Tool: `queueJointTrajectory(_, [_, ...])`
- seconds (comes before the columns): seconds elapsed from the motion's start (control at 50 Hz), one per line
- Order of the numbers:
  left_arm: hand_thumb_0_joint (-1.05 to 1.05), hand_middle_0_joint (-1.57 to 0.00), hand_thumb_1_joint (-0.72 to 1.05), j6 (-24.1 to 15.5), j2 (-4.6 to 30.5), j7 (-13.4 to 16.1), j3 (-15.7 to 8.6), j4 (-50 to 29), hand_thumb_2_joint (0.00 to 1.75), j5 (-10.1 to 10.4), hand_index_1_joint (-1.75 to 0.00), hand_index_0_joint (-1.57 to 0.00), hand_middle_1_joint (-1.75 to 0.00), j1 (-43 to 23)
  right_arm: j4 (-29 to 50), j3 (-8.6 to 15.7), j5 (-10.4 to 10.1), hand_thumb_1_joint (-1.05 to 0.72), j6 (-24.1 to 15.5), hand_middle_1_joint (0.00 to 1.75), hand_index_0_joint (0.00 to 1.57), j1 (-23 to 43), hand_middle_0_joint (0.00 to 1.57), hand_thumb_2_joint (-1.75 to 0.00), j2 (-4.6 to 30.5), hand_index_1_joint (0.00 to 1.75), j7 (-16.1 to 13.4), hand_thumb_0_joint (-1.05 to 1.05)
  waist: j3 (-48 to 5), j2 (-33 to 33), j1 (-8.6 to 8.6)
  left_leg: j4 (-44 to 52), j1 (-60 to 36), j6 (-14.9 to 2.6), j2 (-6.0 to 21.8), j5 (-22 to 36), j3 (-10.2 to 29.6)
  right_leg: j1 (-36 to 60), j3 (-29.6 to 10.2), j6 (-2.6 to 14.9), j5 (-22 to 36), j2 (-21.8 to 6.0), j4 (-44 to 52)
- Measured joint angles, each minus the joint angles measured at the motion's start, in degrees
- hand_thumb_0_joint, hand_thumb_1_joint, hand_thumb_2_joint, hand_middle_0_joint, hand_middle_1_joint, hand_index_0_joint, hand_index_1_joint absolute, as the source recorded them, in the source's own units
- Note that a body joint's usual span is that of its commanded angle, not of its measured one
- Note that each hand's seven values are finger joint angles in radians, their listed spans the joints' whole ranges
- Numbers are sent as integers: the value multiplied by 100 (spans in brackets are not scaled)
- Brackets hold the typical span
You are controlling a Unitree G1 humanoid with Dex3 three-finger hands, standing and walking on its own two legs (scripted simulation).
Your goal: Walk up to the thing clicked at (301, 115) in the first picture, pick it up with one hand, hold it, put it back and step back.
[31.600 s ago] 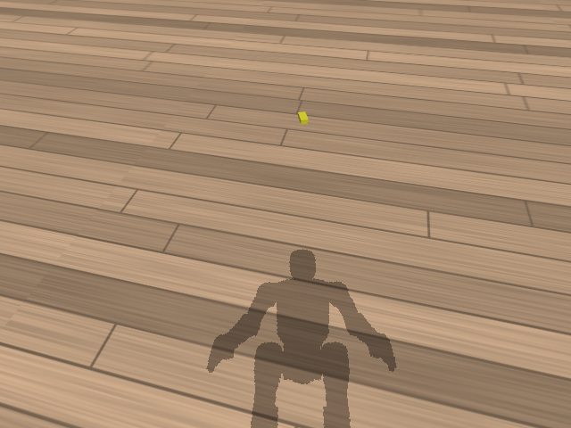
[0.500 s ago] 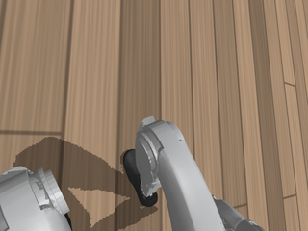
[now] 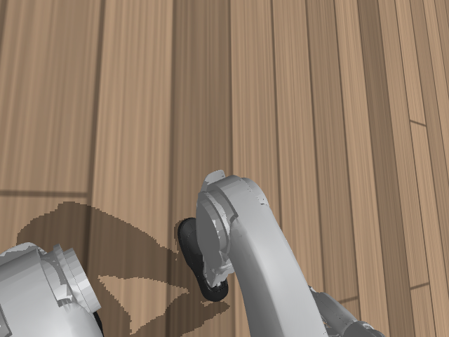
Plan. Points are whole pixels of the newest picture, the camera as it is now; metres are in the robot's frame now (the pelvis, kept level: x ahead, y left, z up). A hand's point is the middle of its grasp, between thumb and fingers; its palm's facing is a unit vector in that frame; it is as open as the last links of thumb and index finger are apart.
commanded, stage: withdraw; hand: left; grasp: from above
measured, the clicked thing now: out of the picture +0.48 +0.35 -0.29
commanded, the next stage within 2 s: home in 0.94 s
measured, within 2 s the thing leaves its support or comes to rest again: neither
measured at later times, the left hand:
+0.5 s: hand out of the picture +0.49 +0.39 -0.12, palm faces -0.35 -0.10 -0.93, open 13.1 cm
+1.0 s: hand out of the picture +0.46 +0.35 -0.14, palm faces -0.43 -0.12 -0.90, open 12.1 cm
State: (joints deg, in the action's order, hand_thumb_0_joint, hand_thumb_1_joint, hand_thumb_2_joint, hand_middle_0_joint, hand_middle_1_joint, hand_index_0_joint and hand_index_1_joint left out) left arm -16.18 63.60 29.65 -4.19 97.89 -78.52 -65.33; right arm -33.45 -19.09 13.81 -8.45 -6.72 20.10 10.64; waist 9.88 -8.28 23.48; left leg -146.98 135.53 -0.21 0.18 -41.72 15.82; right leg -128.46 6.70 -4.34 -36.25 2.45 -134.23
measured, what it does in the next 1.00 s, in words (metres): stands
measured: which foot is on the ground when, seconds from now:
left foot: down 0.00-1.00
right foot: down 0.00-1.00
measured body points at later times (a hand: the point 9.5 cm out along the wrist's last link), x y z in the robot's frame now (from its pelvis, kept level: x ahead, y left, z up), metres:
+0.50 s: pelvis +0.01 +0.00 +0.02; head +0.25 +0.12 +0.38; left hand +0.51 +0.39 -0.06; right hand +0.09 -0.26 -0.05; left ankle +0.06 +0.12 -0.27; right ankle +0.13 -0.14 -0.27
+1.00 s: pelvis -0.01 -0.01 +0.02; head +0.23 +0.12 +0.38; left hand +0.48 +0.36 -0.09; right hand +0.05 -0.28 -0.05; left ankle +0.06 +0.12 -0.27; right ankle +0.13 -0.14 -0.27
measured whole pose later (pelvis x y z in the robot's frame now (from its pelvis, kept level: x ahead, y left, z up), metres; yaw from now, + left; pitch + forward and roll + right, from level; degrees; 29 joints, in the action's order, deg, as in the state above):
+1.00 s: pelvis -0.01 -0.01 +0.02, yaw +5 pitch +32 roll -12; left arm -15.7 54.1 16.7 -3.0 86.2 -75.4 -66.5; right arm -34.7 -11.9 9.0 1.8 -10.1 18.8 5.3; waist 2.6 -2.5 19.4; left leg -139.0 135.6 -0.2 -0.9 -36.3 10.5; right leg -129.5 3.1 -2.8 -34.1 -0.2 -130.7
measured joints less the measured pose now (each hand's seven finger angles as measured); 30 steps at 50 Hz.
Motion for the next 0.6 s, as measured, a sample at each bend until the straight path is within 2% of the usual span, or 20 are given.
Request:
queueJointTrajectory(0.1, [0, -30, -22, 9, 15, -53, -40, -32, 73, 8, -80, -32, -81, 23, -3, -27, -10, -90, -10, 30, 20, 29, 20, -90, -20, 30, 13, 0, -1, 6, 4, -16, 7, -11, 1, -14, 6, 4, 6, -7, -14, 0, -3])
queueJointTrajectory(0.14, [0, -29, -23, 18, -13, -80, -85, -199, 75, -30, -80, -31, -82, 34, 11, 9, -15, -91, -16, 30, 20, -7, 20, -90, -40, 30, 10, 0, -19, 8, -26, -8, 9, -10, 5, -21, -3, -4, 0, 1, -13, -2, 0])
queueJointTrajectory(0.2, [0, -29, -25, 99, -102, -40, -121, -382, 77, 17, -81, -30, -82, -6, -7, 68, -27, -91, -14, 30, 20, -74, 20, -90, -63, 30, 46, 0, -129, 40, -72, 11, 32, 2, -1, -33, -17, -38, -5, 36, -26, -22, -3])
queueJointTrajectory(0.24, [0, -28, -27, 218, -146, -47, -240, -476, 78, 27, -81, -30, -82, -13, -11, 141, -39, -91, -20, 30, 20, -119, 20, -90, -73, 30, 82, 0, -222, 98, -82, 25, 63, 11, -15, -35, -23, -65, -5, 52, -44, -43, -1])
queueJointTrajectory(0.28, [0, -28, -28, 373, -251, -123, -302, -778, 79, 84, -81, -29, -82, 50, 3, 255, -80, -91, -2, 30, 20, -213, 20, -90, -87, 30, 113, 0, -356, 182, -134, 59, 105, 27, -28, -35, -40, -116, -10, 93, -52, -70, 6])
queueJointTrajectory(0.34, [0, -27, -30, 643, -490, -287, -289, -1241, 81, 284, -81, -28, -82, 131, -38, 450, -191, -91, 56, 30, 20, -340, 20, -90, -116, 30, 207, 0, -629, 342, -242, 150, 158, 37, -41, -30, -119, -195, -63, 131, -79, -118, 23])
queueJointTrajectory(0.4, [0, -25, -32, 923, -713, -628, -166, -1514, 83, 521, -83, -26, -83, 107, -105, 641, -327, -91, 185, 30, 20, -395, 20, -90, -147, 30, 265, 0, -921, 530, -352, 275, 198, 22, -49, -11, -233, -248, -148, 102, -141, -165, 67])
queueJointTrajectory(0.48, [0, -25, -34, 1192, -920, -1364, 61, -1898, 85, 781, -84, -25, -83, 104, -94, 875, -516, -91, 476, 30, 20, -350, 20, -90, -198, 30, 207, 0, -1078, 759, -495, 516, 92, -9, -55, 43, -392, -160, -256, 84, -163, -229, 210])
queueJointTrajectory(0.54, [0, -25, -34, 1240, -1084, -1988, 217, -2256, 85, 954, -84, -25, -83, 170, -12, 1020, -641, -91, 734, 30, 20, -310, 20, -90, -212, 30, 79, 0, -1046, 881, -628, 763, -99, -33, -57, 113, -501, 17, -321, 77, -143, -275, 393])
queueJointTrajectory(0.6, [0, -26, -32, 1153, -1240, -2450, 305, -2513, 84, 1120, -83, -26, -82, 241, 75, 1081, -730, -91, 947, 30, 20, -302, 20, -90, -177, 30, -88, 0, -1016, 948, -730, 1013, -274, -38, -67, 207, -573, 179, -355, 100, -92, -319, 587])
